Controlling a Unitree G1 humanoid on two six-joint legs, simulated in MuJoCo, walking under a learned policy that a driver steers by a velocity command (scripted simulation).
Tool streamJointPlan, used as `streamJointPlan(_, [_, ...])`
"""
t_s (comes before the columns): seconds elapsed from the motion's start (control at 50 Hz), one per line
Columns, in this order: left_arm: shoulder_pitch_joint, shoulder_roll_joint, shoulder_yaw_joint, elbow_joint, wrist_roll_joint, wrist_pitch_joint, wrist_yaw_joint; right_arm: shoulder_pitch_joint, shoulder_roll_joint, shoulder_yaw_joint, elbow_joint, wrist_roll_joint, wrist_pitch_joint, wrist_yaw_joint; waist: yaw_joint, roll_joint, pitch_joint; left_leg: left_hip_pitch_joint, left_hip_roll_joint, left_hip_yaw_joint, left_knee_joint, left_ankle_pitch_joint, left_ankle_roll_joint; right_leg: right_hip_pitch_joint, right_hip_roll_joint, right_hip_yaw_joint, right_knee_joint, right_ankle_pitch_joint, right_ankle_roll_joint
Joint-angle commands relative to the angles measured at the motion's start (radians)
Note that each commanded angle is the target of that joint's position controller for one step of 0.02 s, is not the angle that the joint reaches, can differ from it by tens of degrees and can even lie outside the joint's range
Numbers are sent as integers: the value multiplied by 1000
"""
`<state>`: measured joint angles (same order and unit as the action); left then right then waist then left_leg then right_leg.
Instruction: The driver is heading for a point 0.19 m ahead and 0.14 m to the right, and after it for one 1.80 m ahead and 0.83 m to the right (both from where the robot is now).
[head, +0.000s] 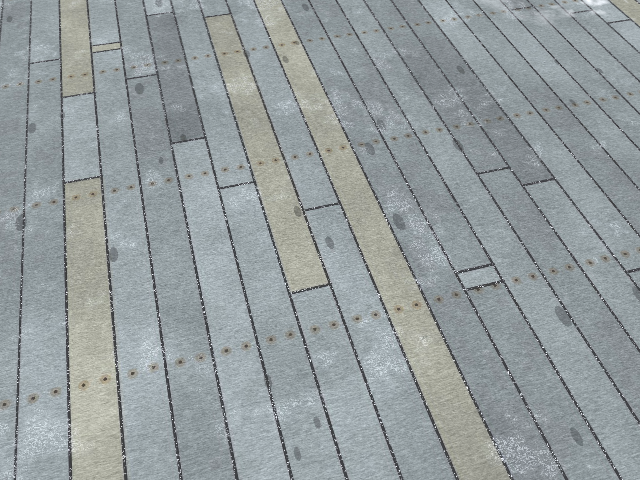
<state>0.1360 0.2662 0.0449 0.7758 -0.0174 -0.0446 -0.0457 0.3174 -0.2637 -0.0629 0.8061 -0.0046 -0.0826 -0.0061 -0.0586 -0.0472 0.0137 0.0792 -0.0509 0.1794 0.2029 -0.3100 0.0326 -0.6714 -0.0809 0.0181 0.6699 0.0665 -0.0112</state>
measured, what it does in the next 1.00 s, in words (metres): walks ahead, turning right: right foot, then left foot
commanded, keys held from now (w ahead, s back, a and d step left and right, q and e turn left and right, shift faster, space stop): e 1.00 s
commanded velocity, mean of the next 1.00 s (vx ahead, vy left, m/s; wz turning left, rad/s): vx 0.12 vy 0.00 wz -0.56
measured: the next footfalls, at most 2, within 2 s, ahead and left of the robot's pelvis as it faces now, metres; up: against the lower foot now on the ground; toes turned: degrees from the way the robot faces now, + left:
right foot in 0.10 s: +0.24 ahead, -0.11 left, +0.00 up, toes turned -6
left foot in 0.58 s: +0.35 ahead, +0.08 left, +0.00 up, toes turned -27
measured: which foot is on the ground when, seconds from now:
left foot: down 0.00-0.12, up 0.14-0.56, down 0.58-0.98, up 1.00-1.00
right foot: up 0.00-0.08, down 0.10-0.58, up 0.60-0.96, down 0.98-1.00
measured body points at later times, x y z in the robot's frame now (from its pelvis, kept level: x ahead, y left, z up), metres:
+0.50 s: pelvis +0.20 -0.02 +0.00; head +0.23 -0.04 +0.45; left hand +0.42 +0.22 -0.09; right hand +0.28 -0.33 -0.10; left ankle +0.32 +0.12 -0.70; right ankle +0.20 -0.11 -0.74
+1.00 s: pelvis +0.22 -0.02 -0.01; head +0.24 -0.05 +0.44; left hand +0.52 +0.11 -0.09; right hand +0.17 -0.34 -0.11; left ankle +0.32 +0.10 -0.73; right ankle +0.16 -0.11 -0.74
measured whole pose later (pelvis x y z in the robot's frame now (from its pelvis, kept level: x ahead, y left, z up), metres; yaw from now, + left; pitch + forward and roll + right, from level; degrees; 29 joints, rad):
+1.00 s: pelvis +0.22 -0.02 -0.01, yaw -36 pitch +1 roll +0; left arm 0.18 0.30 0.08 0.60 -0.02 0.08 -0.01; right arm 0.14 -0.30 -0.08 0.71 0.01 0.02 -0.03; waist -0.01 0.02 0.05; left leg -0.31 0.12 0.12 0.59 -0.28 -0.04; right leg -0.29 0.00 -0.02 0.56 -0.29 -0.01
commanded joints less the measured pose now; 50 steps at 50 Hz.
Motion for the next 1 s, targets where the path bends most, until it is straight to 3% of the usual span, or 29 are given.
streamJointPlan(0.02, [-128,62,10,-127,4,-18,-24,-7,-180,-47,-34,12,17,-15,-2,90,84,25,321,-32,42,693,107,-49,20,-52,-60,-95,-39])
streamJointPlan(0.06, [-33,101,31,-124,12,-17,-30,-33,-208,-53,-48,14,39,-33,54,142,-5,38,303,-8,233,1092,71,108,104,-128,-54,-180,-69])
streamJointPlan(0.08, [94,144,54,-98,11,-18,-26,-47,-213,-53,-54,16,47,-40,120,142,-77,-2,277,2,405,1138,45,271,144,-132,-89,-154,-94])
streamJointPlan(0.1, [222,202,82,-75,14,-17,-9,-58,-201,-46,-64,20,43,-44,196,98,-148,-139,222,16,645,970,-7,509,138,-72,-181,23,-134])
streamJointPlan(0.12, [251,309,99,-77,17,-6,16,34,-87,-12,-94,-32,25,-32,119,-170,-262,-484,87,5,1014,52,-77,858,-113,259,-80,502,-250])
streamJointPlan(0.14, [235,313,90,-124,30,-14,13,101,-83,9,-108,-25,-3,-11,100,-192,-491,-715,-59,-220,1286,-400,-105,1082,-315,723,-177,535,-459])
streamJointPlan(0.16, [211,253,80,-144,27,-8,10,-2,-175,-15,-104,11,-13,0,164,-27,-483,-739,20,-326,1300,-327,-83,1030,-262,588,-207,498,-407])
streamJointPlan(0.18, [148,210,69,-149,10,-7,13,-76,-167,-11,-138,25,-14,-2,141,9,-331,-780,58,-300,1219,-246,-69,889,-213,455,-223,433,-358])
streamJointPlan(0.2, [100,181,62,-152,-4,-2,18,-102,-156,-11,-131,9,-7,-15,106,86,-208,-781,92,-278,1146,-194,-77,731,-165,381,-255,386,-318])
streamJointPlan(0.22, [64,164,57,-161,-2,4,25,-100,-165,-18,-134,-1,9,-25,73,76,-154,-729,112,-277,1084,-154,-82,600,-136,339,-288,354,-303])
streamJointPlan(0.24, [46,164,56,-171,13,10,29,-83,-165,-21,-136,-1,26,-27,44,41,-132,-663,114,-276,1050,-132,-87,500,-112,317,-316,340,-294])
streamJointPlan(0.28, [24,177,62,-175,22,13,34,-46,-131,-13,-128,-7,43,-33,20,4,-128,-616,101,-256,957,-108,-111,408,-84,271,-327,402,-292])
streamJointPlan(0.34, [32,201,70,-171,14,28,55,-74,-114,-5,-132,-13,53,-43,27,-14,-171,-611,77,-256,812,-18,-140,399,-58,253,-300,393,-266])
streamJointPlan(0.4, [19,202,70,-181,3,56,74,-135,-115,-5,-145,-5,62,-39,45,-45,-182,-585,58,-269,693,79,-147,385,-29,282,-292,150,-220])
streamJointPlan(0.46, [17,200,69,-189,6,74,80,-192,-119,-7,-164,1,60,-30,66,-84,-148,-561,37,-286,576,80,-138,384,-21,354,-287,-57,-199])
streamJointPlan(0.5, [22,194,69,-193,7,79,78,-202,-128,-11,-170,3,48,-22,72,-109,-137,-533,22,-293,491,45,-125,416,-27,406,-250,-39,-194])
streamJointPlan(0.56, [-4,165,60,-207,-7,84,78,-131,-143,-26,-151,5,25,-13,26,-115,-127,-364,46,-286,187,220,-75,419,21,443,-155,-54,-132])
streamJointPlan(0.58, [43,118,46,-211,4,84,77,-115,-207,-42,-158,-12,25,-18,52,5,-161,-234,226,-423,160,334,-9,336,84,371,-15,-295,-80])
streamJointPlan(0.6, [111,97,42,-230,3,78,74,-147,-281,-59,-158,-40,42,-23,123,315,-124,-162,419,-661,146,602,162,123,254,175,168,-687,-13])
streamJointPlan(0.62, [112,190,66,-219,18,68,71,-124,-225,-51,-165,-41,44,-21,81,310,-142,-169,493,-755,137,633,258,56,196,143,408,-746,37])
streamJointPlan(0.64, [103,234,84,-198,5,72,70,-143,-173,-37,-178,-33,45,-24,75,215,-131,-190,441,-642,159,597,235,53,164,144,511,-674,54])
streamJointPlan(0.68, [101,204,85,-176,-1,99,78,-198,-132,-26,-187,-7,56,-30,82,161,-91,-216,333,-470,172,502,160,38,135,115,575,-564,89])
streamJointPlan(0.72, [79,148,69,-191,-8,110,72,-201,-138,-25,-183,-10,69,-38,73,185,-66,-243,282,-365,147,486,151,56,124,59,535,-498,107])
streamJointPlan(0.76, [30,123,60,-218,-12,109,70,-174,-148,-32,-175,-16,80,-45,43,224,-76,-190,288,-329,139,485,167,54,107,25,435,-479,116])
streamJointPlan(0.84, [-1,108,51,-244,-3,105,54,-178,-191,-52,-170,-9,89,-41,23,248,-116,-182,334,-278,142,490,184,181,62,-15,228,-478,102])
streamJointPlan(0.9, [16,126,59,-246,-3,111,41,-185,-207,-60,-162,5,89,-29,25,258,-114,-197,357,-256,154,453,177,266,64,-54,97,-456,72])
streamJointPlan(0.96, [93,123,71,-222,-2,114,29,-205,-205,-62,-149,31,89,-26,75,229,-107,-248,342,-204,243,369,113,416,96,-98,-163,-293,4])
streamJointPlan(0.98, [128,145,82,-210,2,112,36,-157,-173,-55,-126,30,87,-22,81,162,-104,-328,305,-150,333,264,47,524,100,-56,-256,-193,-31])
streamJointPlan(1.0, [154,245,107,-221,3,106,51,-137,-113,-39,-136,-7,87,-17,59,-100,-96,-556,198,-39,598,-39,-59,672,-106,242,-319,87,-111])
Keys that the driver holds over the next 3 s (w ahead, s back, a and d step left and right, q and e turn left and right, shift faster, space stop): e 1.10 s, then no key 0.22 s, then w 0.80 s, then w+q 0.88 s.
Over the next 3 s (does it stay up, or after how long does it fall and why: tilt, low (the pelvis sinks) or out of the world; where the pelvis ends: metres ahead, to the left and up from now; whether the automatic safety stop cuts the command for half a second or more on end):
stays up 0.76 -0.58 0.00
